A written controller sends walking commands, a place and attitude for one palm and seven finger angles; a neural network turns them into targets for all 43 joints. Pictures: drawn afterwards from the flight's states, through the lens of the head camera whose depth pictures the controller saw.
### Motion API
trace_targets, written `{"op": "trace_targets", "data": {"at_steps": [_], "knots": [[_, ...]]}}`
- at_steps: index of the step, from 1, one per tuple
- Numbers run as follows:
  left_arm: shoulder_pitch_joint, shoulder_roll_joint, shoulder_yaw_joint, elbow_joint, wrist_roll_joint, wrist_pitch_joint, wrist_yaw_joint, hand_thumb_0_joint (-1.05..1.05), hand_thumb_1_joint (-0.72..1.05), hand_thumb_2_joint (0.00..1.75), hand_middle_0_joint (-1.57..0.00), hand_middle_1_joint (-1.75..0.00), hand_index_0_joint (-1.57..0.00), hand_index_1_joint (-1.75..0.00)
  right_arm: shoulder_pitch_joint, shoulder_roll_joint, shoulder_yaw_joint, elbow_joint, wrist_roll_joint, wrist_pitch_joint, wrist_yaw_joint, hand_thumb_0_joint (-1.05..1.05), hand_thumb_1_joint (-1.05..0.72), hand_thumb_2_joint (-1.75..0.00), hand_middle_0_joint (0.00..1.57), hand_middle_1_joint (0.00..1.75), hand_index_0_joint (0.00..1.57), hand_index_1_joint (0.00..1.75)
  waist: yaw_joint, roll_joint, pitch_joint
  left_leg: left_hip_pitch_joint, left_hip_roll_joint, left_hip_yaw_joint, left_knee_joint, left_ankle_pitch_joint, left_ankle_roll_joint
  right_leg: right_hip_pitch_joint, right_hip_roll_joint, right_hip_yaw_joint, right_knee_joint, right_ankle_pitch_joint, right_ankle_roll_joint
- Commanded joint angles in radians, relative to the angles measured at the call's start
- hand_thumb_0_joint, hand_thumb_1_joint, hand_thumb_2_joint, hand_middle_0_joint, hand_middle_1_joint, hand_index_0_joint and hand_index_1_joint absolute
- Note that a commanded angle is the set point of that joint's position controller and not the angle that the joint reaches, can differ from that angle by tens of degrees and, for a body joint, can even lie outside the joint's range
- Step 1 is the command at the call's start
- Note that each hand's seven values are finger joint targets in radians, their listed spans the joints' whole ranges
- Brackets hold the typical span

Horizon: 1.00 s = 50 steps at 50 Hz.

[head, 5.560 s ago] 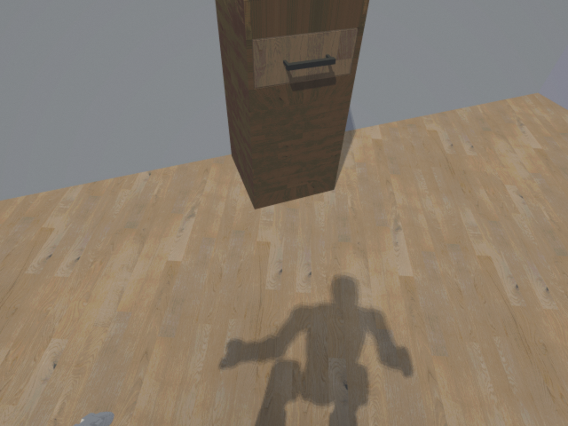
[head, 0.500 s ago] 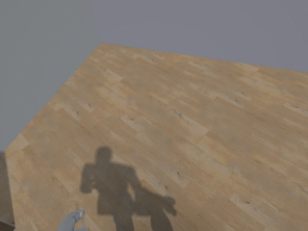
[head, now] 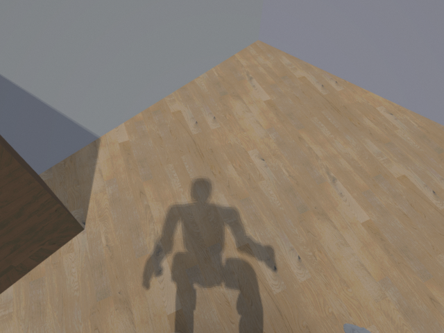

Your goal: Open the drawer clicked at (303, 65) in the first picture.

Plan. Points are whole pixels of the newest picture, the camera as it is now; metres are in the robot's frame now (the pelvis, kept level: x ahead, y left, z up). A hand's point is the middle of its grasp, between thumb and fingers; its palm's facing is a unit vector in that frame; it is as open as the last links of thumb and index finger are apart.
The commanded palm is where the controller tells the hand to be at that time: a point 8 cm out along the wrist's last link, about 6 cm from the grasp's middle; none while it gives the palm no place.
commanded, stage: turn to face it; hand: left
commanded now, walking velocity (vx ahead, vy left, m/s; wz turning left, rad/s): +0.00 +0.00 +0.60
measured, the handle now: out of the picture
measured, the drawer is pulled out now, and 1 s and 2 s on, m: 0.00 0.00 0.00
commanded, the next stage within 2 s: take the last steps up to it in 1.48 s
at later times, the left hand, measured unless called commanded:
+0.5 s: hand out of the picture +0.08 +0.20 -0.13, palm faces +0.27 -0.92 -0.30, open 7.4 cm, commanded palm none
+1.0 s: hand out of the picture -0.11 +0.22 -0.18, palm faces +0.60 -0.76 -0.26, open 7.4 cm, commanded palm none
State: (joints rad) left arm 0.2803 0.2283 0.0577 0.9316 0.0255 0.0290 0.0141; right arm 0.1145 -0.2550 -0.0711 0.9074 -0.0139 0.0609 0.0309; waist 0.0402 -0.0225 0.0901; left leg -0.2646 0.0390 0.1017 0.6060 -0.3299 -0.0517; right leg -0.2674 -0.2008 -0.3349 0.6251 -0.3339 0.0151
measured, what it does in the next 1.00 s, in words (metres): steps on the spot, turning left: right foot, then left foot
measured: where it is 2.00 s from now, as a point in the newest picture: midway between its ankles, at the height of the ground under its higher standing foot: outside the picture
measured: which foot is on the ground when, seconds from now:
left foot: down 0.00-0.44, up 0.46-0.86, down 0.88-1.00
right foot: down 0.00-0.00, up 0.02-0.42, down 0.44-0.88, up 0.90-1.00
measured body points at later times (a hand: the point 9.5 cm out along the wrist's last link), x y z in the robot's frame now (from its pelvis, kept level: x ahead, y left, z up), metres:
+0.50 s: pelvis +0.00 -0.03 +0.00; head +0.04 -0.05 +0.45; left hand +0.06 +0.25 -0.11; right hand +0.13 -0.27 -0.16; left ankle -0.04 +0.11 -0.69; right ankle +0.03 -0.13 -0.73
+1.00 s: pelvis -0.02 +0.01 +0.00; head +0.00 +0.05 +0.45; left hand -0.14 +0.26 -0.16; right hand +0.22 -0.15 -0.12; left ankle -0.07 +0.09 -0.73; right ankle +0.03 -0.13 -0.66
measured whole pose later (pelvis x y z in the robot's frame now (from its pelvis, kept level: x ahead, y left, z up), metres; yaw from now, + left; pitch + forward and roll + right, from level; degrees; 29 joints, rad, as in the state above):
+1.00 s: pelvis -0.02 +0.01 +0.00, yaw +35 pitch +0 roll +0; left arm 0.23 0.28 0.08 0.94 0.02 0.08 0.02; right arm 0.15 -0.23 -0.06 0.90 -0.02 0.02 0.01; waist 0.02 -0.06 0.09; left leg -0.30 0.00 0.06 0.60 -0.31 0.03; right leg -0.45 -0.14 -0.11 1.09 -0.51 0.09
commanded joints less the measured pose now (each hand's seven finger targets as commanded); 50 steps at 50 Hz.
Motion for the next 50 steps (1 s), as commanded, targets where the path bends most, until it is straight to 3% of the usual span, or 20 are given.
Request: {"op": "trace_targets", "data": {"at_steps": [1,2,4,7,15,19,20,21,22,23,25,28,38,42,43,44,45,46,47,50], "knots": [[-0.098,0.099,0.024,-0.142,-0.011,-0.003,0.0,0.0,0.9,0.9,-0.2,-0.3,-0.2,-0.3,0.21,-0.293,-0.069,-0.024,0.004,-0.04,-0.022,0.0,-0.9,-0.9,0.2,0.3,0.2,0.3,-0.136,0.326,-0.216,0.343,0.4,-0.472,-0.247,0.801,0.247,-0.363,0.054,0.187,0.42,-0.345,0.093],[-0.135,0.125,0.025,-0.153,-0.006,0.005,0.002,0.0,0.9,0.9,-0.2,-0.3,-0.2,-0.3,0.213,-0.275,-0.061,-0.012,0.001,-0.036,-0.025,0.0,-0.9,-0.9,0.2,0.3,0.2,0.3,-0.13,0.2,-0.188,0.291,0.396,-0.381,-0.226,0.729,0.269,-0.351,0.033,0.253,0.492,-0.287,0.078],[-0.125,0.113,0.037,-0.115,-0.006,0.008,0.001,0.0,0.9,0.9,-0.2,-0.3,-0.2,-0.3,0.106,-0.212,-0.045,-0.031,-0.005,-0.044,-0.043,0.0,-0.9,-0.9,0.2,0.3,0.2,0.3,-0.087,0.23,-0.129,0.214,0.273,-0.329,-0.228,0.689,0.227,-0.363,0.046,0.298,0.541,-0.16,0.088],[-0.072,0.125,0.04,-0.085,-0.011,0.004,-0.008,0.0,0.9,0.9,-0.2,-0.3,-0.2,-0.3,0.028,-0.18,-0.029,-0.058,-0.001,-0.051,-0.042,0.0,-0.9,-0.9,0.2,0.3,0.2,0.3,-0.045,0.191,-0.118,0.161,0.187,-0.252,-0.233,0.642,0.19,-0.297,0.071,0.303,0.518,-0.061,0.096],[-0.153,0.1,0.028,-0.136,-0.018,0.002,0.001,0.0,0.9,0.9,-0.2,-0.3,-0.2,-0.3,0.074,-0.194,-0.044,-0.052,-0.01,-0.04,-0.037,0.0,-0.9,-0.9,0.2,0.3,0.2,0.3,-0.074,0.191,-0.116,0.123,0.176,-0.388,-0.224,0.524,0.219,-0.188,0.134,0.312,0.232,-0.106,0.096],[-0.063,0.103,0.029,-0.126,-0.025,-0.016,0.005,0.0,0.9,0.9,-0.2,-0.3,-0.2,-0.3,0.029,-0.191,-0.051,-0.07,-0.007,-0.035,-0.036,0.0,-0.9,-0.9,0.2,0.3,0.2,0.3,-0.027,0.194,-0.159,0.041,0.137,-0.426,-0.13,0.543,0.183,0.023,0.176,0.293,-0.055,0.023,0.081],[-0.027,0.124,0.034,-0.117,-0.024,-0.027,0.008,0.0,0.9,0.9,-0.2,-0.3,-0.2,-0.3,0.027,-0.174,-0.051,-0.074,0.0,-0.035,-0.033,0.0,-0.9,-0.9,0.2,0.3,0.2,0.3,-0.007,0.138,-0.17,-0.036,0.094,-0.407,-0.075,0.436,0.141,0.147,0.154,0.299,-0.202,0.142,0.077],[0.009,0.2,0.05,-0.113,-0.01,-0.04,0.016,0.0,0.9,0.9,-0.2,-0.3,-0.2,-0.3,0.056,-0.11,-0.042,-0.081,0.01,-0.036,-0.027,0.0,-0.9,-0.9,0.2,0.3,0.2,0.3,0.008,-0.073,-0.205,-0.21,-0.003,-0.311,0.092,0.154,0.067,0.327,-0.041,0.474,-0.324,0.19,0.029],[0.012,0.292,0.065,-0.121,0.001,-0.042,0.023,0.0,0.9,0.9,-0.2,-0.3,-0.2,-0.3,0.06,-0.062,-0.033,-0.111,0.008,-0.034,-0.026,0.0,-0.9,-0.9,0.2,0.3,0.2,0.3,0.012,-0.31,-0.193,-0.359,-0.125,-0.154,0.344,-0.276,-0.003,0.326,-0.308,0.721,-0.346,0.372,-0.098],[0.003,0.27,0.055,-0.129,-0.007,-0.033,0.026,0.0,0.9,0.9,-0.2,-0.3,-0.2,-0.3,0.044,-0.113,-0.046,-0.108,0.0,-0.026,-0.028,0.0,-0.9,-0.9,0.2,0.3,0.2,0.3,0.009,-0.195,-0.178,-0.318,-0.063,-0.204,0.516,-0.284,0.012,0.197,-0.323,0.653,-0.331,0.365,-0.155],[-0.13,0.187,0.038,-0.153,-0.009,-0.035,0.025,0.0,0.9,0.9,-0.2,-0.3,-0.2,-0.3,0.074,-0.107,-0.051,-0.057,-0.007,-0.008,-0.015,0.0,-0.9,-0.9,0.2,0.3,0.2,0.3,-0.051,-0.172,-0.084,-0.312,-0.025,-0.193,0.639,-0.138,0.004,0.074,-0.197,0.523,-0.359,0.175,-0.119],[-0.16,0.135,0.019,-0.161,-0.007,-0.039,0.02,0.0,0.9,0.9,-0.2,-0.3,-0.2,-0.3,0.105,-0.082,-0.043,-0.028,-0.008,-0.002,0.002,0.0,-0.9,-0.9,0.2,0.3,0.2,0.3,-0.073,-0.163,-0.039,-0.31,-0.004,-0.13,0.642,-0.02,-0.021,0.068,-0.111,0.321,-0.323,0.274,-0.081],[-0.021,0.206,0.044,-0.099,0.007,-0.025,0.018,0.0,0.9,0.9,-0.2,-0.3,-0.2,-0.3,-0.014,-0.049,-0.016,-0.067,0.003,-0.011,0.006,0.0,-0.9,-0.9,0.2,0.3,0.2,0.3,0.007,-0.198,-0.091,-0.182,0.008,-0.004,0.211,-0.115,-0.019,0.181,-0.187,0.227,-0.233,0.451,-0.125],[-0.033,0.209,0.052,-0.085,-0.003,-0.015,0.011,0.0,0.9,0.9,-0.2,-0.3,-0.2,-0.3,0.077,-0.078,-0.021,-0.052,0.002,-0.031,0.001,0.0,-0.9,-0.9,0.2,0.3,0.2,0.3,-0.043,-0.129,-0.161,0.018,-0.01,0.016,-0.092,0.065,0.008,0.147,-0.168,0.15,-0.049,0.435,-0.054],[-0.031,0.184,0.05,-0.094,-0.013,-0.009,0.008,0.0,0.9,0.9,-0.2,-0.3,-0.2,-0.3,0.149,-0.14,-0.036,-0.037,-0.001,-0.041,0.0,0.0,-0.9,-0.9,0.2,0.3,0.2,0.3,-0.086,0.024,-0.206,0.189,0.051,-0.081,-0.199,0.231,0.037,0.011,-0.123,0.122,0.119,0.301,-0.003],[-0.064,0.108,0.034,-0.142,-0.02,-0.006,-0.002,0.0,0.9,0.9,-0.2,-0.3,-0.2,-0.3,0.212,-0.262,-0.067,-0.032,-0.006,-0.049,-0.009,0.0,-0.9,-0.9,0.2,0.3,0.2,0.3,-0.127,0.362,-0.203,0.317,0.331,-0.472,-0.245,0.621,0.166,-0.305,0.035,0.11,0.355,-0.266,0.089],[-0.134,0.111,0.022,-0.168,-0.01,0.004,0.004,0.0,0.9,0.9,-0.2,-0.3,-0.2,-0.3,0.272,-0.293,-0.069,-0.004,0.001,-0.042,-0.019,0.0,-0.9,-0.9,0.2,0.3,0.2,0.3,-0.149,0.294,-0.229,0.302,0.405,-0.509,-0.234,0.769,0.259,-0.34,0.059,0.24,0.484,-0.364,0.082],[-0.139,0.111,0.026,-0.168,-0.008,0.006,0.003,0.0,0.9,0.9,-0.2,-0.3,-0.2,-0.3,0.248,-0.27,-0.061,-0.009,-0.002,-0.044,-0.026,0.0,-0.9,-0.9,0.2,0.3,0.2,0.3,-0.125,0.21,-0.199,0.277,0.384,-0.44,-0.228,0.732,0.27,-0.357,0.038,0.276,0.539,-0.292,0.071],[-0.145,0.1,0.03,-0.146,-0.006,0.007,0.006,0.0,0.9,0.9,-0.2,-0.3,-0.2,-0.3,0.205,-0.235,-0.053,-0.018,-0.005,-0.049,-0.037,0.0,-0.9,-0.9,0.2,0.3,0.2,0.3,-0.115,0.277,-0.194,0.24,0.312,-0.411,-0.229,0.686,0.237,-0.358,0.04,0.299,0.561,-0.232,0.077],[-0.1,0.122,0.037,-0.102,-0.01,0.005,-0.004,0.0,0.9,0.9,-0.2,-0.3,-0.2,-0.3,0.077,-0.17,-0.025,-0.054,-0.004,-0.053,-0.043,0.0,-0.9,-0.9,0.2,0.3,0.2,0.3,-0.057,0.205,-0.133,0.155,0.198,-0.297,-0.24,0.616,0.191,-0.31,0.065,0.317,0.571,-0.074,0.087]]}}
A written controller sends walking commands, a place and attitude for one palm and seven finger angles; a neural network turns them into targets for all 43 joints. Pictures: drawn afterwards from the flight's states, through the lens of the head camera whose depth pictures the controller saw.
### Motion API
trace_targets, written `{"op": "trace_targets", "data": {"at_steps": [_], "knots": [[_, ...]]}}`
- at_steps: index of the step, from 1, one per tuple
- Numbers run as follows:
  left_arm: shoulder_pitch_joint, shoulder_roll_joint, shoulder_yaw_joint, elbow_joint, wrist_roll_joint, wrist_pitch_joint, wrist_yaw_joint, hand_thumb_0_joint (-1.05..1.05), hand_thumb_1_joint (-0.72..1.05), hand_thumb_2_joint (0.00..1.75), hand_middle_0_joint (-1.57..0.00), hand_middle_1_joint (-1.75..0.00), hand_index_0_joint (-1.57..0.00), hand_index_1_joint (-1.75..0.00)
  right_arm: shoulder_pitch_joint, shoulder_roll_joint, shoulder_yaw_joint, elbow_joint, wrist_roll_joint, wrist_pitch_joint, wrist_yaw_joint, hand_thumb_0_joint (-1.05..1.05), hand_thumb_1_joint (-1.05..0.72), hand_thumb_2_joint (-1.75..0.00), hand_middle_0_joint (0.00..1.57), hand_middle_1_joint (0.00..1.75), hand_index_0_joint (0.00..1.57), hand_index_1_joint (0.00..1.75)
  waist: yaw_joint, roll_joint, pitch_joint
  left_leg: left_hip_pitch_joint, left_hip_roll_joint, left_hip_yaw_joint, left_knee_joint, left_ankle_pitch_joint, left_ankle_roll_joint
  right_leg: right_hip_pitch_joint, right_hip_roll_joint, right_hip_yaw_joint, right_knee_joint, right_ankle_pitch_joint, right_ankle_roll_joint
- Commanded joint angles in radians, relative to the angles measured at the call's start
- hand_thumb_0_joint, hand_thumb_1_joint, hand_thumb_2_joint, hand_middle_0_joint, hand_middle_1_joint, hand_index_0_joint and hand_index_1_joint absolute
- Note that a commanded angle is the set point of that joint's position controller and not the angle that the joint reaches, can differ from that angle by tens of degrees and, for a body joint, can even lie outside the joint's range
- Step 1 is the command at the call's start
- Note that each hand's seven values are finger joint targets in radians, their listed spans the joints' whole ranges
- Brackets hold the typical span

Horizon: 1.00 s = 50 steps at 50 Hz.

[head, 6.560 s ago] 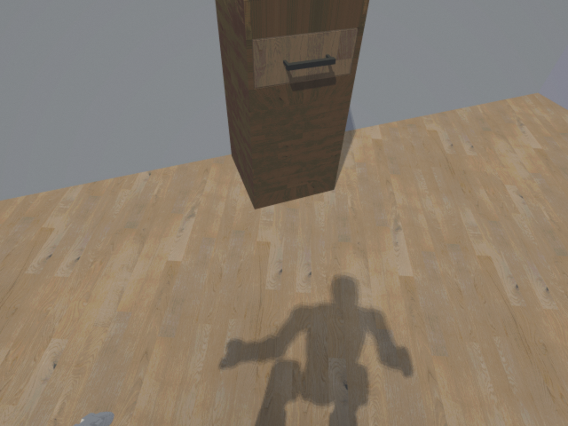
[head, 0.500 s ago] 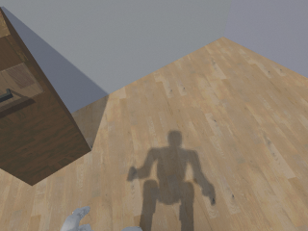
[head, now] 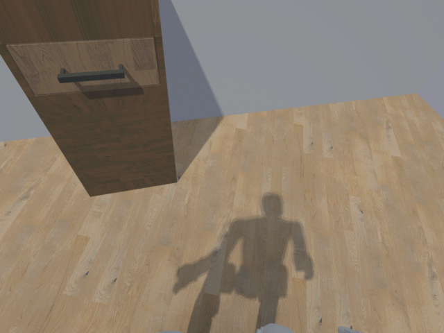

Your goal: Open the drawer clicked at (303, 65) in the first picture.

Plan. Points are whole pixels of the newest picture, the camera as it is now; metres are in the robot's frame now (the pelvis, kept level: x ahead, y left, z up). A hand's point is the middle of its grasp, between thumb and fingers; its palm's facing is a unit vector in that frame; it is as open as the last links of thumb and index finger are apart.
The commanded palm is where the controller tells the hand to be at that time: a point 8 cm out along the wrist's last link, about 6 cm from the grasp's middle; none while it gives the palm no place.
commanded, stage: turn to face it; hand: left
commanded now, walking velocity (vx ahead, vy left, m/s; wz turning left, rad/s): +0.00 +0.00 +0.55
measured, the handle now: (92, 72) +0.77 +0.45 -0.04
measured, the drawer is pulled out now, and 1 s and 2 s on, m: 0.00 0.00 0.00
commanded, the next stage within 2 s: take the last steps up to it in 0.48 s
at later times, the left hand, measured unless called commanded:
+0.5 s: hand out of the picture +0.05 +0.16 -0.13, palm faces +0.25 -0.92 -0.30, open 7.4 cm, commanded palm none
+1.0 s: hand out of the picture -0.12 +0.16 -0.17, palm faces +0.42 -0.89 -0.18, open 7.4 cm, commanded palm none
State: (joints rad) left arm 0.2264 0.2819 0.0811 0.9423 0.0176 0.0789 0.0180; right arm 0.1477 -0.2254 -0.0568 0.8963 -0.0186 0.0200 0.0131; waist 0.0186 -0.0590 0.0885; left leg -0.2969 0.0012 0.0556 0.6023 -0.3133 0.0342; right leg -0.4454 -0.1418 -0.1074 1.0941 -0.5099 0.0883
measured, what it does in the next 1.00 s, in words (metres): steps on the spot, turning left: right foot, then left foot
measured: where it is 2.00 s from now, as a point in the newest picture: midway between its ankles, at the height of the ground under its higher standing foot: (190, 293)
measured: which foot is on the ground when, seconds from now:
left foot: down 0.00-0.36, up 0.38-0.88, down 0.90-1.00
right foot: up 0.00-0.34, down 0.36-0.90, up 0.92-1.00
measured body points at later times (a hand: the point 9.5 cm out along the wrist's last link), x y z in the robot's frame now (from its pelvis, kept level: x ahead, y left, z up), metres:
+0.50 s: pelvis +0.00 -0.06 +0.01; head +0.02 -0.10 +0.46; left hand +0.03 +0.20 -0.10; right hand +0.10 -0.29 -0.16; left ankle -0.05 +0.09 -0.65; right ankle +0.03 -0.14 -0.73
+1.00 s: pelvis +0.01 +0.01 +0.01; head +0.00 +0.02 +0.46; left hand -0.14 +0.20 -0.15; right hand +0.16 -0.18 -0.13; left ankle -0.06 +0.08 -0.73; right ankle +0.04 -0.12 -0.68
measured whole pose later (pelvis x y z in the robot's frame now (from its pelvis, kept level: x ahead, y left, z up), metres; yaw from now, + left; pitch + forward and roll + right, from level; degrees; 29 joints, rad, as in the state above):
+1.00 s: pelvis +0.01 +0.01 +0.01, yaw +20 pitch -1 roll -1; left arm 0.42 0.21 0.05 1.14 0.03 0.03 0.00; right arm 0.23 -0.16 -0.04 0.99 -0.02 -0.03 -0.01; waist 0.04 -0.03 -0.01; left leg -0.11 0.01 0.10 0.45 -0.33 0.03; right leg -0.38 -0.10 -0.11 0.93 -0.42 0.02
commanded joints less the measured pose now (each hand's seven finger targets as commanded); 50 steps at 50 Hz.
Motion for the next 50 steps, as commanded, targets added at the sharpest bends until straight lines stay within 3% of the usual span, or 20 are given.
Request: {"op": "trace_targets", "data": {"at_steps": [1,4,11,14,16,17,18,19,21,22,24,30,37,40,42,43,44,45,46,50], "knots": [[-0.033,0.068,0.014,-0.104,-0.003,-0.044,-0.009,0.0,0.9,0.9,-0.2,-0.3,-0.2,-0.3,0.04,-0.198,-0.04,-0.047,0.002,-0.014,-0.025,0.0,-0.9,-0.9,0.2,0.3,0.2,0.3,-0.032,0.224,-0.135,0.183,0.221,-0.24,-0.241,0.583,0.102,-0.115,0.014,0.087,0.086,0.121,0.016],[-0.035,0.063,0.01,-0.103,-0.004,-0.042,-0.005,0.0,0.9,0.9,-0.2,-0.3,-0.2,-0.3,0.059,-0.202,-0.041,-0.045,0.002,-0.014,-0.025,0.0,-0.9,-0.9,0.2,0.3,0.2,0.3,-0.035,0.168,-0.139,0.188,0.22,-0.272,-0.26,0.517,0.117,-0.093,0.028,0.096,0.015,0.134,0.024],[-0.101,0.04,-0.002,-0.138,-0.009,-0.047,0.003,0.0,0.9,0.9,-0.2,-0.3,-0.2,-0.3,0.086,-0.202,-0.049,-0.034,-0.006,0.0,-0.022,0.0,-0.9,-0.9,0.2,0.3,0.2,0.3,-0.06,0.225,-0.125,0.167,0.216,-0.378,-0.241,0.475,0.145,-0.011,0.078,0.094,-0.23,0.064,0.012],[-0.041,0.034,-0.007,-0.126,-0.016,-0.056,0.007,0.0,0.9,0.9,-0.2,-0.3,-0.2,-0.3,0.049,-0.199,-0.05,-0.041,-0.007,0.005,-0.021,0.0,-0.9,-0.9,0.2,0.3,0.2,0.3,-0.03,0.224,-0.142,0.112,0.198,-0.393,-0.196,0.515,0.131,0.124,0.112,0.079,-0.407,0.102,-0.003],[0.026,0.043,-0.002,-0.106,-0.016,-0.069,0.011,0.0,0.9,0.9,-0.2,-0.3,-0.2,-0.3,0.033,-0.183,-0.05,-0.044,0.001,0.007,-0.019,0.0,-0.9,-0.9,0.2,0.3,0.2,0.3,0.005,0.183,-0.15,-0.001,0.153,-0.37,-0.13,0.415,0.08,0.299,0.112,0.067,-0.619,0.285,-0.009],[0.064,0.094,0.006,-0.098,-0.007,-0.082,0.015,0.0,0.9,0.9,-0.2,-0.3,-0.2,-0.3,0.039,-0.146,-0.045,-0.044,0.011,0.005,-0.013,0.0,-0.9,-0.9,0.2,0.3,0.2,0.3,0.022,0.068,-0.172,-0.1,0.087,-0.315,-0.032,0.249,0.021,0.427,0.019,0.158,-0.747,0.347,-0.027],[0.078,0.19,0.025,-0.101,0.011,-0.092,0.023,0.0,0.9,0.9,-0.2,-0.3,-0.2,-0.3,0.057,-0.067,-0.032,-0.067,0.015,0.004,-0.01,0.0,-0.9,-0.9,0.2,0.3,0.2,0.3,0.022,-0.239,-0.168,-0.278,-0.07,-0.132,0.2,-0.15,-0.063,0.498,-0.261,0.447,-0.815,0.456,-0.131],[0.072,0.208,0.019,-0.113,0.003,-0.084,0.021,0.0,0.9,0.9,-0.2,-0.3,-0.2,-0.3,0.036,-0.111,-0.046,-0.075,0.007,0.014,-0.016,0.0,-0.9,-0.9,0.2,0.3,0.2,0.3,0.028,-0.204,-0.146,-0.251,-0.051,-0.149,0.39,-0.3,-0.067,0.336,-0.364,0.479,-0.825,0.503,-0.223],[-0.047,0.128,0.012,-0.132,0.0,-0.084,0.022,0.0,0.9,0.9,-0.2,-0.3,-0.2,-0.3,0.06,-0.116,-0.054,-0.024,-0.003,0.036,-0.005,0.0,-0.9,-0.9,0.2,0.3,0.2,0.3,-0.025,-0.135,-0.055,-0.231,-0.015,-0.173,0.57,-0.164,-0.063,0.179,-0.243,0.361,-0.87,0.268,-0.211],[-0.085,0.106,0.003,-0.139,-0.002,-0.08,0.022,0.0,0.9,0.9,-0.2,-0.3,-0.2,-0.3,0.079,-0.115,-0.055,-0.004,-0.003,0.04,0.0,0.0,-0.9,-0.9,0.2,0.3,0.2,0.3,-0.046,-0.086,-0.022,-0.227,0.003,-0.152,0.602,-0.11,-0.067,0.15,-0.203,0.297,-0.862,0.248,-0.187],[-0.082,0.069,-0.007,-0.133,-0.002,-0.089,0.016,0.0,0.9,0.9,-0.2,-0.3,-0.2,-0.3,0.11,-0.094,-0.047,0.021,-0.005,0.041,0.006,0.0,-0.9,-0.9,0.2,0.3,0.2,0.3,-0.052,-0.094,-0.015,-0.224,0.007,-0.12,0.62,-0.019,-0.083,0.166,-0.14,0.179,-0.847,0.301,-0.164],[0.068,0.077,-0.002,-0.063,0.005,-0.096,0.016,0.0,0.9,0.9,-0.2,-0.3,-0.2,-0.3,0.05,-0.073,-0.032,0.031,-0.003,0.038,0.002,0.0,-0.9,-0.9,0.2,0.3,0.2,0.3,0.011,-0.104,-0.068,-0.219,0.026,-0.079,0.439,-0.058,-0.107,0.332,-0.161,0.165,-0.828,0.384,-0.194],[0.205,0.088,0.005,0.043,0.018,-0.119,0.004,0.0,0.9,0.9,-0.2,-0.3,-0.2,-0.3,-0.046,-0.05,-0.012,0.018,-0.002,0.001,0.015,0.0,-0.9,-0.9,0.2,0.3,0.2,0.3,0.072,-0.108,-0.068,-0.193,0.054,-0.013,0.19,-0.143,-0.076,0.418,-0.226,0.245,-0.889,0.177,-0.228],[0.171,0.093,0.004,0.064,0.019,-0.118,0.001,0.0,0.9,0.9,-0.2,-0.3,-0.2,-0.3,0.012,-0.028,-0.001,0.036,0.002,-0.017,0.014,0.0,-0.9,-0.9,0.2,0.3,0.2,0.3,0.035,-0.098,-0.068,-0.042,0.044,0.019,0.021,-0.129,-0.05,0.322,-0.212,0.207,-0.872,0.144,-0.224],[0.129,0.075,0.001,0.078,0.008,-0.11,-0.002,0.0,0.9,0.9,-0.2,-0.3,-0.2,-0.3,0.127,-0.02,0.001,0.085,0.003,-0.03,0.006,0.0,-0.9,-0.9,0.2,0.3,0.2,0.3,-0.023,-0.055,-0.078,0.211,0.013,0.072,-0.188,0.007,-0.044,0.164,-0.137,0.113,-0.794,0.052,-0.164],[0.112,0.042,-0.008,0.076,0.0,-0.105,-0.006,0.0,0.9,0.9,-0.2,-0.3,-0.2,-0.3,0.206,-0.058,-0.006,0.116,0.005,-0.039,-0.006,0.0,-0.9,-0.9,0.2,0.3,0.2,0.3,-0.062,0.065,-0.097,0.36,0.06,0.015,-0.256,-0.004,-0.034,0.045,-0.08,0.047,-0.683,0.021,-0.122],[0.096,-0.021,-0.024,0.058,-0.005,-0.1,-0.014,0.0,0.9,0.9,-0.2,-0.3,-0.2,-0.3,0.283,-0.146,-0.026,0.135,-0.005,-0.043,-0.015,0.0,-0.9,-0.9,0.2,0.3,0.2,0.3,-0.102,0.333,-0.083,0.429,0.265,-0.288,-0.361,-0.203,0.035,-0.14,0.037,-0.055,-0.438,-0.026,-0.067],[0.039,-0.038,-0.034,0.02,0.005,-0.101,-0.013,0.0,0.9,0.9,-0.2,-0.3,-0.2,-0.3,0.336,-0.194,-0.034,0.139,-0.006,-0.037,-0.023,0.0,-0.9,-0.9,0.2,0.3,0.2,0.3,-0.122,0.389,-0.016,0.386,0.392,-0.447,-0.463,-0.26,0.113,-0.248,0.075,-0.049,-0.251,-0.067,-0.06],[0.002,-0.029,-0.028,0.008,0.009,-0.102,-0.017,0.0,0.9,0.9,-0.2,-0.3,-0.2,-0.3,0.313,-0.193,-0.029,0.134,-0.008,-0.034,-0.027,0.0,-0.9,-0.9,0.2,0.3,0.2,0.3,-0.114,0.278,0.046,0.307,0.425,-0.437,-0.479,-0.265,0.153,-0.27,0.038,0.015,-0.146,-0.029,-0.076],[0.061,-0.038,-0.026,0.08,0.013,-0.096,-0.037,0.0,0.9,0.9,-0.2,-0.3,-0.2,-0.3,0.196,-0.077,0.008,0.12,0.0,-0.064,-0.038,0.0,-0.9,-0.9,0.2,0.3,0.2,0.3,-0.034,0.194,0.101,0.193,0.284,-0.226,-0.472,0.004,0.109,-0.216,0.006,0.061,-0.016,0.199,-0.062]]}}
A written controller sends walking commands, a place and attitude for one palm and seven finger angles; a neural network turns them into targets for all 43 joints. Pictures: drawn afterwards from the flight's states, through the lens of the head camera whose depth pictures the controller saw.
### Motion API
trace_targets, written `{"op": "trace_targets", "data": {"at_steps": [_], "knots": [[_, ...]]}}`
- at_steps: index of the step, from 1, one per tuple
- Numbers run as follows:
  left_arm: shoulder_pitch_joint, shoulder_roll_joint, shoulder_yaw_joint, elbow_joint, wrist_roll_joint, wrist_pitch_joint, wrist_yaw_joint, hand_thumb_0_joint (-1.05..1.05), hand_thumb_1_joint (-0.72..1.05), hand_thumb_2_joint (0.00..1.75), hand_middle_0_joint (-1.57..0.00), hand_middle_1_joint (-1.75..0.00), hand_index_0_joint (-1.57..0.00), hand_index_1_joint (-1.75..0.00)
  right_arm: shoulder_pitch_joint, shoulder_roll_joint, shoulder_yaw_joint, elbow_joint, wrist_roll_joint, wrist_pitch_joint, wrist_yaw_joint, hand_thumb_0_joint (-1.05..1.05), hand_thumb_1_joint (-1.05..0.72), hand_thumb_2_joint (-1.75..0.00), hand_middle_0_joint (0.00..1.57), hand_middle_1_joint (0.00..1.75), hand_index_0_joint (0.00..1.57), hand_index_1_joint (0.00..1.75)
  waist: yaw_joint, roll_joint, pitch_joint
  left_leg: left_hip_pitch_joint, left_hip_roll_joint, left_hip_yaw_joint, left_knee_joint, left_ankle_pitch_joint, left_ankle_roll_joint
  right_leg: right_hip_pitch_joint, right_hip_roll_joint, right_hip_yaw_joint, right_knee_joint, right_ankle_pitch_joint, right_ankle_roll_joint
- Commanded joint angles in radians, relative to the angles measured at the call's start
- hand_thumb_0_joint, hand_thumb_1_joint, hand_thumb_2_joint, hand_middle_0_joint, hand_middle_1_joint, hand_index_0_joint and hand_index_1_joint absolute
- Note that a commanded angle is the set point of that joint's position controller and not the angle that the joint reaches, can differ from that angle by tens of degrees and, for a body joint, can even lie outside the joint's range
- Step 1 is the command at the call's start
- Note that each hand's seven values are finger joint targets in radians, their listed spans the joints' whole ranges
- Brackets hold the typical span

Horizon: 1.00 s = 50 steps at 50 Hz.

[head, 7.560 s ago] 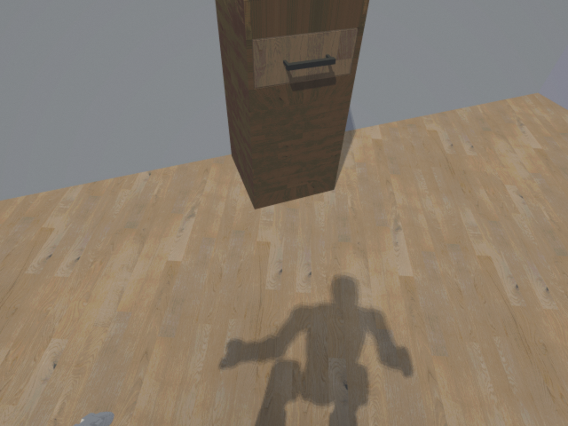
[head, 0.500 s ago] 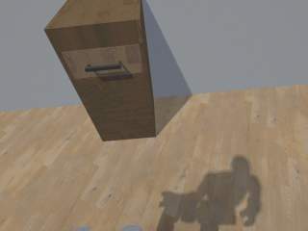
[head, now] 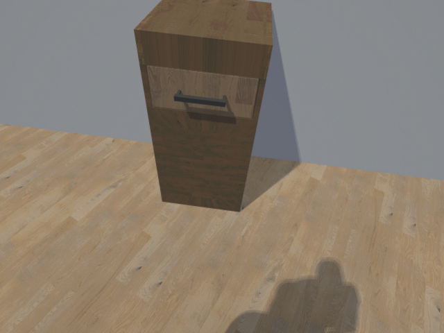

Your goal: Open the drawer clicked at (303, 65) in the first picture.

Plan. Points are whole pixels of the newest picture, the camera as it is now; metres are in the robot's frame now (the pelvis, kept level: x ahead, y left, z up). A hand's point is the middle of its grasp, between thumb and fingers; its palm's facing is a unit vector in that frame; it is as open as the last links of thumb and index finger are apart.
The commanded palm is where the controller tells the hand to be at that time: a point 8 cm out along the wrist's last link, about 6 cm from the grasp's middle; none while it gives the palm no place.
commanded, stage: take the last steps up to it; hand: left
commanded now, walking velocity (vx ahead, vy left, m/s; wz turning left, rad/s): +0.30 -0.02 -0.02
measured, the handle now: (200, 97) +0.87 +0.16 -0.06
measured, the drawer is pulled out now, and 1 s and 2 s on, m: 0.00 0.00 0.00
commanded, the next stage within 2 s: come to a stop and stand still in 0.78 s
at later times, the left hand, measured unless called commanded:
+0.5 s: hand (179, 269) +0.29 +0.12 -0.17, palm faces +0.00 -0.98 -0.21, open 7.4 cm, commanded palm none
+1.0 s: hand (174, 272) +0.29 +0.14 -0.19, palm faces +0.10 -0.98 -0.15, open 7.4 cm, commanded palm none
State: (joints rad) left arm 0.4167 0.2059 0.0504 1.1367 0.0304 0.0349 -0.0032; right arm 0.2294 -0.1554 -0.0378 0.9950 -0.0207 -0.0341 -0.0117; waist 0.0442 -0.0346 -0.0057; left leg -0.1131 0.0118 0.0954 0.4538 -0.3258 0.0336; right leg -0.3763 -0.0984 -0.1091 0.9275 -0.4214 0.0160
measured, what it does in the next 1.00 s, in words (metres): walks ahead: right foot, then left foot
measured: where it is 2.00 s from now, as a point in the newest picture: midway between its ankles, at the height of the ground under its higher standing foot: (233, 331)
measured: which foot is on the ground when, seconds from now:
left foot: down 0.00-0.40, up 0.42-0.86, down 0.88-1.00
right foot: up 0.00-0.36, down 0.38-0.90, up 0.92-1.00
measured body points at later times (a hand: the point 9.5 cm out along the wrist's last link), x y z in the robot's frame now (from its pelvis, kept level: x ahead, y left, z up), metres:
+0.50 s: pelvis +0.18 -0.05 -0.01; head +0.21 -0.07 +0.43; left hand +0.29 +0.18 -0.15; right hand +0.08 -0.26 -0.18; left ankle +0.05 +0.08 -0.64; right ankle +0.24 -0.13 -0.74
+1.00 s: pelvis +0.35 -0.02 -0.01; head +0.38 +0.00 +0.44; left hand +0.29 +0.19 -0.17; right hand +0.45 -0.23 -0.15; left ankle +0.38 +0.09 -0.74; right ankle +0.28 -0.13 -0.70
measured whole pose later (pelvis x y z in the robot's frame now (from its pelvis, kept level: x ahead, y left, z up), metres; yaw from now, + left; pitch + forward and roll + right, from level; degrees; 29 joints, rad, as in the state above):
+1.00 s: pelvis +0.35 -0.02 -0.01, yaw -1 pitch -1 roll +1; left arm 0.36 0.14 0.02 1.16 0.01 -0.01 0.03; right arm 0.14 -0.13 -0.01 1.03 -0.02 -0.05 -0.03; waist 0.05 -0.05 0.06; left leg -0.27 0.03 0.15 0.53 -0.25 0.03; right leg -0.27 -0.06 -0.08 0.88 -0.53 0.01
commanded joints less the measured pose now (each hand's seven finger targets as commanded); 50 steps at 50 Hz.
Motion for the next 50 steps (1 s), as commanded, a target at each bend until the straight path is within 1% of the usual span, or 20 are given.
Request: {"op": "trace_targets", "data": {"at_steps": [1,9,14,16,17,18,19,20,22,24,28,38,40,42,43,44,45,46,48,50], "knots": [[-0.114,0.032,0.003,-0.104,-0.002,-0.051,-0.017,0.0,0.9,0.9,-0.2,-0.3,-0.2,-0.3,0.125,-0.141,-0.011,0.028,0.005,-0.018,-0.014,0.0,-0.9,-0.9,0.2,0.3,0.2,0.3,-0.052,0.148,0.181,0.022,0.251,-0.223,-0.313,0.121,0.107,-0.277,-0.032,0.054,0.159,0.146,0.018],[-0.262,0.025,0.003,-0.164,-0.011,-0.043,-0.019,0.0,0.9,0.9,-0.2,-0.3,-0.2,-0.3,0.24,-0.126,-0.011,0.087,0.004,-0.041,-0.027,0.0,-0.9,-0.9,0.2,0.3,0.2,0.3,-0.066,0.158,0.182,0.132,0.258,-0.131,-0.262,0.503,0.125,-0.337,-0.033,0.034,0.01,0.227,0.029],[-0.364,0.01,0.001,-0.205,-0.016,-0.057,-0.023,0.0,0.9,0.9,-0.2,-0.3,-0.2,-0.3,0.284,-0.139,-0.016,0.124,-0.008,-0.037,-0.029,0.0,-0.9,-0.9,0.2,0.3,0.2,0.3,-0.091,0.157,0.175,0.134,0.269,-0.103,-0.188,0.648,0.11,-0.185,0.014,-0.009,-0.227,0.193,-0.018],[-0.266,0.027,0.007,-0.178,-0.016,-0.067,-0.019,0.0,0.9,0.9,-0.2,-0.3,-0.2,-0.3,0.27,-0.157,-0.019,0.13,-0.005,-0.034,-0.029,0.0,-0.9,-0.9,0.2,0.3,0.2,0.3,-0.039,0.148,0.114,0.114,0.256,-0.078,-0.061,0.84,0.096,-0.005,0.067,-0.04,-0.291,0.184,-0.045],[-0.148,0.05,0.015,-0.141,-0.014,-0.075,-0.016,0.0,0.9,0.9,-0.2,-0.3,-0.2,-0.3,0.261,-0.163,-0.019,0.132,-0.001,-0.034,-0.027,0.0,-0.9,-0.9,0.2,0.3,0.2,0.3,0.016,0.115,0.049,0.077,0.229,-0.058,0.071,0.864,0.07,0.159,0.093,-0.053,-0.354,0.236,-0.054],[0.003,0.098,0.032,-0.095,-0.006,-0.09,-0.011,0.0,0.9,0.9,-0.2,-0.3,-0.2,-0.3,0.249,-0.152,-0.02,0.127,0.008,-0.038,-0.021,0.0,-0.9,-0.9,0.2,0.3,0.2,0.3,0.084,0.062,-0.048,-0.06,0.187,-0.036,0.278,0.738,0.034,0.411,0.04,0.021,-0.393,0.303,-0.081],[0.136,0.208,0.061,-0.063,0.001,-0.103,0.003,0.0,0.9,0.9,-0.2,-0.3,-0.2,-0.3,0.291,-0.1,-0.015,0.106,0.023,-0.041,-0.01,0.0,-0.9,-0.9,0.2,0.3,0.2,0.3,0.116,-0.164,-0.196,-0.288,0.042,0.028,0.606,0.208,-0.015,0.643,-0.24,0.381,-0.462,0.396,-0.181],[0.16,0.263,0.065,-0.051,-0.022,-0.099,0.006,0.0,0.9,0.9,-0.2,-0.3,-0.2,-0.3,0.278,-0.086,-0.013,0.083,0.027,-0.037,-0.013,0.0,-0.9,-0.9,0.2,0.3,0.2,0.3,0.088,-0.192,-0.236,-0.392,-0.018,-0.061,0.866,-0.257,-0.017,0.627,-0.389,0.623,-0.585,0.473,-0.26],[-0.042,0.176,0.048,-0.097,-0.026,-0.091,0.015,0.0,0.9,0.9,-0.2,-0.3,-0.2,-0.3,0.172,-0.086,-0.025,0.079,0.019,-0.024,-0.003,0.0,-0.9,-0.9,0.2,0.3,0.2,0.3,0.049,-0.045,-0.033,-0.431,0.088,-0.12,0.922,-0.107,0.001,0.351,-0.326,0.486,-0.687,0.155,-0.222],[-0.155,0.096,0.021,-0.123,-0.021,-0.096,0.018,0.0,0.9,0.9,-0.2,-0.3,-0.2,-0.3,0.161,-0.041,-0.018,0.079,0.003,-0.004,0.002,0.0,-0.9,-0.9,0.2,0.3,0.2,0.3,-0.026,0.026,0.078,-0.396,0.134,-0.123,0.846,-0.01,-0.014,0.112,-0.256,0.322,-0.715,0.143,-0.175],[-0.149,0.043,0.001,-0.103,-0.012,-0.112,0.016,0.0,0.9,0.9,-0.2,-0.3,-0.2,-0.3,0.23,-0.006,-0.018,0.1,-0.007,0.026,0.013,0.0,-0.9,-0.9,0.2,0.3,0.2,0.3,-0.086,-0.078,0.078,-0.346,0.129,-0.071,0.686,0.084,-0.049,0.026,-0.161,0.131,-0.758,0.241,-0.132],[-0.012,0.085,0.013,-0.057,-0.005,-0.117,0.017,0.0,0.9,0.9,-0.2,-0.3,-0.2,-0.3,-0.057,-0.027,-0.01,-0.009,0.001,-0.003,0.033,0.0,-0.9,-0.9,0.2,0.3,0.2,0.3,-0.008,-0.069,0.079,-0.38,0.092,-0.01,0.246,0.087,-0.052,0.271,-0.186,0.13,-0.683,0.503,-0.177],[-0.002,0.088,0.015,-0.048,-0.005,-0.111,0.02,0.0,0.9,0.9,-0.2,-0.3,-0.2,-0.3,-0.067,-0.035,-0.008,-0.014,0.001,-0.011,0.031,0.0,-0.9,-0.9,0.2,0.3,0.2,0.3,-0.009,-0.073,0.073,-0.317,0.069,0.005,0.167,0.083,-0.039,0.294,-0.184,0.123,-0.635,0.563,-0.167],[-0.014,0.084,0.014,-0.041,-0.011,-0.102,0.02,0.0,0.9,0.9,-0.2,-0.3,-0.2,-0.3,0.022,-0.059,-0.01,0.014,-0.001,-0.019,0.023,0.0,-0.9,-0.9,0.2,0.3,0.2,0.3,-0.057,-0.038,0.038,-0.124,0.038,0.028,0.046,0.166,-0.025,0.231,-0.145,0.081,-0.521,0.555,-0.133],[-0.011,0.062,0.008,-0.044,-0.015,-0.099,0.019,0.0,0.9,0.9,-0.2,-0.3,-0.2,-0.3,0.111,-0.099,-0.016,0.043,-0.005,-0.027,0.015,0.0,-0.9,-0.9,0.2,0.3,0.2,0.3,-0.09,0.045,-0.01,0.044,0.059,-0.007,-0.012,0.248,-0.008,0.16,-0.091,0.044,-0.362,0.529,-0.102],[0.011,0.018,-0.001,-0.058,-0.022,-0.097,0.016,0.0,0.9,0.9,-0.2,-0.3,-0.2,-0.3,0.211,-0.185,-0.033,0.062,-0.016,-0.034,0.003,0.0,-0.9,-0.9,0.2,0.3,0.2,0.3,-0.119,0.211,-0.095,0.235,0.258,-0.23,-0.021,0.467,0.073,-0.013,0.015,-0.034,-0.135,0.274,-0.049],[0.011,-0.014,-0.017,-0.071,-0.026,-0.099,0.019,0.0,0.9,0.9,-0.2,-0.3,-0.2,-0.3,0.246,-0.22,-0.034,0.073,-0.003,-0.022,-0.006,0.0,-0.9,-0.9,0.2,0.3,0.2,0.3,-0.112,0.31,-0.128,0.271,0.416,-0.381,-0.085,0.754,0.172,-0.117,0.074,-0.027,0.07,-0.19,-0.02],[0.008,-0.003,-0.016,-0.066,-0.022,-0.089,0.032,0.0,0.9,0.9,-0.2,-0.3,-0.2,-0.3,0.183,-0.195,-0.019,0.059,0.003,-0.007,-0.014,0.0,-0.9,-0.9,0.2,0.3,0.2,0.3,-0.083,0.191,-0.096,0.158,0.417,-0.317,-0.081,0.818,0.194,-0.066,0.032,0.06,0.089,-0.21,-0.027],[-0.004,-0.025,-0.023,-0.028,-0.025,-0.063,0.042,0.0,0.9,0.9,-0.2,-0.3,-0.2,-0.3,0.032,-0.119,0.011,0.041,0.006,-0.01,-0.037,0.0,-0.9,-0.9,0.2,0.3,0.2,0.3,-0.039,0.177,-0.008,0.014,0.351,-0.204,-0.093,1.025,0.144,0.007,-0.013,0.103,0.005,-0.13,0.008],[-0.008,-0.012,-0.022,-0.025,-0.027,-0.042,0.043,0.0,0.9,0.9,-0.2,-0.3,-0.2,-0.3,-0.006,-0.122,0.009,0.041,0.011,0.003,-0.043,0.0,-0.9,-0.9,0.2,0.3,0.2,0.3,-0.038,0.161,0.008,0.013,0.321,-0.155,-0.099,1.048,0.123,0.034,-0.007,0.096,-0.076,-0.071,0.021]]}}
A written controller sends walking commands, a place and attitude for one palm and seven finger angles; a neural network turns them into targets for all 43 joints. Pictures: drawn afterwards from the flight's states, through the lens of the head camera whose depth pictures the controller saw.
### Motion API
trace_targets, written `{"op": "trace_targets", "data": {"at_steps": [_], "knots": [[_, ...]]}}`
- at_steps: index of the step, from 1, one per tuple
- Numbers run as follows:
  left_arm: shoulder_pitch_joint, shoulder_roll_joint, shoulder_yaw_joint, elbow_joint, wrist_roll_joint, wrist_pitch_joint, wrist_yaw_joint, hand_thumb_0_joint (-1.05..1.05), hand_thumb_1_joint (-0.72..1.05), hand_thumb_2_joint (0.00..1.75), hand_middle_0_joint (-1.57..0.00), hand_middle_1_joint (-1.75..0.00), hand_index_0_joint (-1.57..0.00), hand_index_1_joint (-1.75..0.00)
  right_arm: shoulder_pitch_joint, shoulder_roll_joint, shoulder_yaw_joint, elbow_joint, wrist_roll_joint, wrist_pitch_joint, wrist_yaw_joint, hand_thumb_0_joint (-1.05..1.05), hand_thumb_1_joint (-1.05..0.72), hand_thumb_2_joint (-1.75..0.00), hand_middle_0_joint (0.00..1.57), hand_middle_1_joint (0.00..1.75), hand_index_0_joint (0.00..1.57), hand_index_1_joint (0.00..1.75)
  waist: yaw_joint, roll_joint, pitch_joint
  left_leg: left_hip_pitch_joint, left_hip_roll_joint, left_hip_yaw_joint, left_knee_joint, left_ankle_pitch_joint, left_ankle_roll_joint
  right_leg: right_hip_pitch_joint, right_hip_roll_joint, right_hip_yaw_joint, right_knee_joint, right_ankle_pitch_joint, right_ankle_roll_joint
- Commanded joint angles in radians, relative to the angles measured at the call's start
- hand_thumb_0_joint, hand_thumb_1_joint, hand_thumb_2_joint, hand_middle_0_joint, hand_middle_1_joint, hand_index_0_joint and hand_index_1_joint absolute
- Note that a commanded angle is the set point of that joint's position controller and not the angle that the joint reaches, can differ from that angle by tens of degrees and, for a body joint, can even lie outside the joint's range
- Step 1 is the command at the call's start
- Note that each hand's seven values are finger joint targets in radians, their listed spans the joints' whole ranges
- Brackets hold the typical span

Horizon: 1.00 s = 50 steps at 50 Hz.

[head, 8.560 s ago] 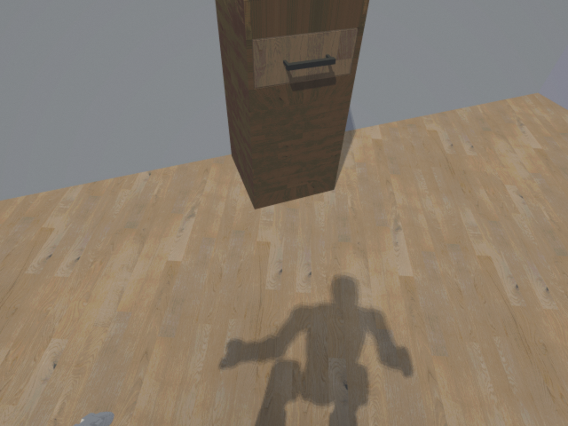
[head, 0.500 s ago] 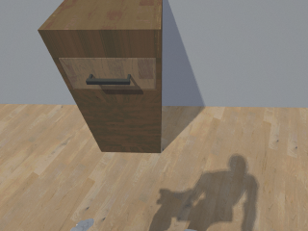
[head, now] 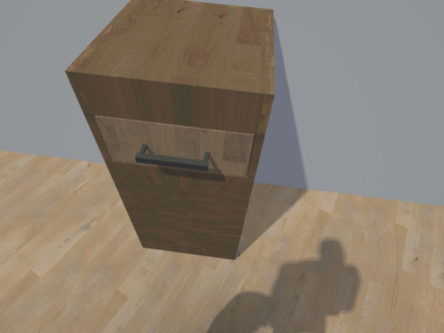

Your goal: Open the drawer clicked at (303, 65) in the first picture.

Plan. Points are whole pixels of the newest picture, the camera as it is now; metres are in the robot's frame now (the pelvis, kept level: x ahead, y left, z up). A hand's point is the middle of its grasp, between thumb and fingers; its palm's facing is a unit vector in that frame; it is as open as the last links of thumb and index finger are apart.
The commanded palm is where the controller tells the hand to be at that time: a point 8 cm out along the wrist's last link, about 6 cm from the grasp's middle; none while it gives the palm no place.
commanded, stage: come to a stop and stand still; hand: left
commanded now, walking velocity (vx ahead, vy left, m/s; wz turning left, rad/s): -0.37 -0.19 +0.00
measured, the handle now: (173, 156) +0.51 +0.18 -0.05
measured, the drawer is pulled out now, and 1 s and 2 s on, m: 0.00 0.00 0.00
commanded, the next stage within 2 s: look again from close up in 1.84 s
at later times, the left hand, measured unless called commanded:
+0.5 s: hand out of the picture +0.07 +0.11 -0.14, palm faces +0.05 -0.95 -0.32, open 7.4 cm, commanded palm none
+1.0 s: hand out of the picture -0.06 +0.15 -0.17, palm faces +0.09 -0.98 -0.20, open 7.4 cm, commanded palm none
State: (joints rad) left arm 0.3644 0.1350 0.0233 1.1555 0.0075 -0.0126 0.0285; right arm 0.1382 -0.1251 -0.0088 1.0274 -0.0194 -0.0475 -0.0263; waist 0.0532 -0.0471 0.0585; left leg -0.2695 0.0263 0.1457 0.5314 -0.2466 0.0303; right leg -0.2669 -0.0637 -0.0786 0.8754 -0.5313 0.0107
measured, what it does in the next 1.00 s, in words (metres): steps on the spot: right foot, then left foot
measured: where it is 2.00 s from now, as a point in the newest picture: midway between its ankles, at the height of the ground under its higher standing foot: outside the picture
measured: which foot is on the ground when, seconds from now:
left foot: down 0.00-0.32, up 0.34-0.90, down 0.92-1.00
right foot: up 0.00-0.30, down 0.32-0.92, up 0.94-1.00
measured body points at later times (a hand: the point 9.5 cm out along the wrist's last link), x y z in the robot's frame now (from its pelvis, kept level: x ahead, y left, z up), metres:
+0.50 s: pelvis -0.01 -0.09 +0.01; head +0.02 -0.14 +0.45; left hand +0.06 +0.16 -0.11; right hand +0.05 -0.34 -0.17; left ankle -0.05 +0.07 -0.64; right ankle +0.03 -0.18 -0.73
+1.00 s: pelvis -0.04 -0.04 +0.01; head -0.05 -0.02 +0.46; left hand -0.06 +0.21 -0.15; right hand -0.04 -0.27 -0.14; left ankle -0.10 +0.07 -0.73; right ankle +0.01 -0.17 -0.71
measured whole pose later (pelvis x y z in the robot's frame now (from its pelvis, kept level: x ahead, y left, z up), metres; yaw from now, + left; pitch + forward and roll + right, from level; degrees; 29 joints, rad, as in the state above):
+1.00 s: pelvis -0.04 -0.04 +0.01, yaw +1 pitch +1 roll +0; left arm 0.32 0.20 0.06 1.10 0.02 0.05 0.02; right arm 0.33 -0.15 -0.02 1.06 -0.03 0.01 -0.02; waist 0.01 -0.03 -0.04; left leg -0.12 0.00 0.02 0.39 -0.29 0.01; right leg -0.40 -0.04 -0.03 0.65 -0.31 0.01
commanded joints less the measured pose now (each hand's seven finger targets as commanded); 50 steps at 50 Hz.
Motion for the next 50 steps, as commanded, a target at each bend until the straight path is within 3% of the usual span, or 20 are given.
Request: {"op": "trace_targets", "data": {"at_steps": [1,5,8,11,14,15,16,17,18,19,22,25,30,38,42,44,46,47,48,50], "knots": [[0.041,0.072,0.012,-0.052,-0.002,0.019,0.011,0.0,0.9,0.9,-0.2,-0.3,-0.2,-0.3,0.082,-0.172,-0.029,0.008,0.013,0.026,-0.032,0.0,-0.9,-0.9,0.2,0.3,0.2,0.3,-0.048,0.172,-0.062,0.177,0.309,-0.198,-0.175,0.956,0.128,-0.079,-0.033,0.056,-0.026,0.061,0.028],[0.005,0.099,0.045,-0.11,0.011,0.06,0.007,0.0,0.9,0.9,-0.2,-0.3,-0.2,-0.3,0.09,-0.216,-0.068,-0.01,0.005,0.052,-0.04,0.0,-0.9,-0.9,0.2,0.3,0.2,0.3,-0.056,0.147,-0.098,0.183,0.352,-0.203,-0.163,0.899,0.161,-0.158,0.0,0.074,0.137,0.066,0.025],[-0.026,0.101,0.056,-0.152,0.009,0.07,0.002,0.0,0.9,0.9,-0.2,-0.3,-0.2,-0.3,0.025,-0.223,-0.078,-0.04,-0.003,0.059,-0.034,0.0,-0.9,-0.9,0.2,0.3,0.2,0.3,-0.039,0.184,-0.098,0.138,0.329,-0.165,-0.15,0.766,0.144,-0.169,0.005,0.094,0.145,0.095,0.023],[-0.057,0.097,0.054,-0.184,0.004,0.064,-0.002,0.0,0.9,0.9,-0.2,-0.3,-0.2,-0.3,-0.021,-0.228,-0.087,-0.057,-0.012,0.067,-0.021,0.0,-0.9,-0.9,0.2,0.3,0.2,0.3,-0.035,0.285,-0.085,0.096,0.296,-0.144,-0.135,0.621,0.112,-0.096,0.005,0.058,-0.026,0.122,0.012],[-0.003,0.122,0.054,-0.175,0.008,0.037,-0.003,0.0,0.9,0.9,-0.2,-0.3,-0.2,-0.3,-0.019,-0.226,-0.091,-0.057,-0.006,0.077,-0.004,0.0,-0.9,-0.9,0.2,0.3,0.2,0.3,-0.002,0.233,-0.102,0.043,0.226,-0.121,-0.026,0.353,0.039,0.07,0.01,0.016,-0.343,0.338,0.016],[0.006,0.181,0.058,-0.174,0.018,0.019,0.0,0.0,0.9,0.9,-0.2,-0.3,-0.2,-0.3,0.022,-0.182,-0.086,-0.052,0.003,0.08,0.004,0.0,-0.9,-0.9,0.2,0.3,0.2,0.3,-0.003,0.063,-0.116,0.018,0.128,-0.065,0.108,0.112,-0.029,0.116,-0.065,0.097,-0.495,0.534,0.015],[-0.041,0.283,0.069,-0.193,0.029,0.006,0.007,0.0,0.9,0.9,-0.2,-0.3,-0.2,-0.3,0.073,-0.1,-0.07,-0.074,0.009,0.084,0.011,0.0,-0.9,-0.9,0.2,0.3,0.2,0.3,-0.031,-0.234,-0.098,-0.144,0.0,-0.047,0.272,-0.305,-0.073,0.135,-0.281,0.357,-0.529,0.804,-0.061],[-0.033,0.301,0.067,-0.211,0.019,0.012,0.006,0.0,0.9,0.9,-0.2,-0.3,-0.2,-0.3,0.053,-0.132,-0.076,-0.089,0.011,0.101,0.007,0.0,-0.9,-0.9,0.2,0.3,0.2,0.3,-0.002,-0.216,-0.099,-0.099,-0.009,-0.146,0.399,-0.391,-0.061,0.025,-0.375,0.399,-0.554,0.902,-0.156],[-0.061,0.301,0.064,-0.219,0.021,0.017,0.006,0.0,0.9,0.9,-0.2,-0.3,-0.2,-0.3,0.054,-0.133,-0.08,-0.085,0.006,0.115,0.01,0.0,-0.9,-0.9,0.2,0.3,0.2,0.3,-0.021,-0.108,-0.075,-0.099,-0.008,-0.195,0.498,-0.357,-0.055,-0.039,-0.368,0.346,-0.573,0.751,-0.177],[-0.101,0.302,0.078,-0.218,0.021,0.016,0.012,0.0,0.9,0.9,-0.2,-0.3,-0.2,-0.3,0.04,-0.135,-0.079,-0.08,0.001,0.122,0.01,0.0,-0.9,-0.9,0.2,0.3,0.2,0.3,-0.025,-0.179,-0.057,-0.171,-0.016,-0.217,0.581,-0.327,-0.054,-0.028,-0.345,0.391,-0.579,0.69,-0.17],[-0.159,0.261,0.074,-0.237,0.011,0.013,0.021,0.0,0.9,0.9,-0.2,-0.3,-0.2,-0.3,0.076,-0.193,-0.092,-0.054,-0.004,0.123,0.023,0.0,-0.9,-0.9,0.2,0.3,0.2,0.3,-0.043,-0.089,-0.041,-0.245,-0.001,-0.239,0.69,-0.142,-0.077,0.038,-0.294,0.293,-0.552,0.635,-0.137],[-0.116,0.253,0.071,-0.228,0.009,0.007,0.023,0.0,0.9,0.9,-0.2,-0.3,-0.2,-0.3,0.079,-0.191,-0.09,-0.057,-0.009,0.13,0.035,0.0,-0.9,-0.9,0.2,0.3,0.2,0.3,-0.02,-0.097,-0.072,-0.268,-0.015,-0.236,0.673,-0.061,-0.094,0.11,-0.268,0.269,-0.571,0.53,-0.111],[-0.077,0.247,0.071,-0.209,0.014,0.01,0.023,0.0,0.9,0.9,-0.2,-0.3,-0.2,-0.3,0.085,-0.189,-0.084,-0.059,-0.012,0.129,0.042,0.0,-0.9,-0.9,0.2,0.3,0.2,0.3,-0.001,-0.104,-0.075,-0.26,-0.001,-0.217,0.564,-0.052,-0.103,0.149,-0.266,0.3,-0.639,0.258,-0.103],[-0.088,0.259,0.073,-0.203,0.033,0.019,0.004,0.0,0.9,0.9,-0.2,-0.3,-0.2,-0.3,0.141,-0.152,-0.064,-0.046,0.002,0.106,0.04,0.0,-0.9,-0.9,0.2,0.3,0.2,0.3,-0.014,-0.191,-0.031,-0.065,-0.011,-0.111,0.249,-0.177,-0.071,-0.004,-0.228,0.293,-0.746,-0.008,-0.109],[-0.115,0.25,0.071,-0.174,0.027,0.027,0.003,0.0,0.9,0.9,-0.2,-0.3,-0.2,-0.3,0.277,-0.106,-0.047,0.001,0.008,0.076,0.028,0.0,-0.9,-0.9,0.2,0.3,0.2,0.3,-0.062,-0.186,-0.077,0.132,-0.044,-0.059,-0.026,-0.127,-0.042,-0.042,-0.162,0.232,-0.724,0.014,-0.08],[-0.109,0.194,0.054,-0.155,0.011,0.034,0.0,0.0,0.9,0.9,-0.2,-0.3,-0.2,-0.3,0.359,-0.112,-0.04,0.041,0.006,0.056,0.012,0.0,-0.9,-0.9,0.2,0.3,0.2,0.3,-0.093,-0.046,-0.075,0.286,-0.021,-0.087,-0.23,-0.05,-0.032,-0.147,-0.088,0.163,-0.603,-0.01,-0.026],[-0.068,0.075,0.026,-0.153,-0.002,0.036,-0.006,0.0,0.9,0.9,-0.2,-0.3,-0.2,-0.3,0.27,-0.224,-0.052,0.001,-0.005,0.043,-0.003,0.0,-0.9,-0.9,0.2,0.3,0.2,0.3,-0.065,0.344,0.045,0.07,0.296,-0.487,-0.475,-0.417,0.033,-0.252,0.038,0.018,-0.261,0.1,0.011],[-0.091,0.091,0.029,-0.156,0.009,0.037,-0.009,0.0,0.9,0.9,-0.2,-0.3,-0.2,-0.3,0.211,-0.223,-0.046,-0.028,-0.006,0.047,-0.006,0.0,-0.9,-0.9,0.2,0.3,0.2,0.3,-0.054,0.271,0.117,-0.081,0.329,-0.512,-0.512,-0.466,0.061,-0.213,0.023,0.075,-0.177,0.129,-0.001],[-0.078,0.088,0.036,-0.149,0.014,0.03,-0.019,0.0,0.9,0.9,-0.2,-0.3,-0.2,-0.3,0.167,-0.228,-0.037,-0.036,-0.016,0.043,-0.01,0.0,-0.9,-0.9,0.2,0.3,0.2,0.3,-0.033,0.234,0.084,-0.149,0.304,-0.51,-0.506,-0.478,0.084,-0.153,0.034,0.08,-0.09,0.169,0.003],[-0.052,0.108,0.043,-0.098,0.022,0.041,-0.025,0.0,0.9,0.9,-0.2,-0.3,-0.2,-0.3,0.149,-0.164,-0.022,-0.006,-0.004,0.031,-0.016,0.0,-0.9,-0.9,0.2,0.3,0.2,0.3,-0.02,0.259,0.119,-0.076,0.21,-0.364,-0.479,-0.291,0.022,-0.197,0.036,0.102,-0.01,0.234,0.012]]}}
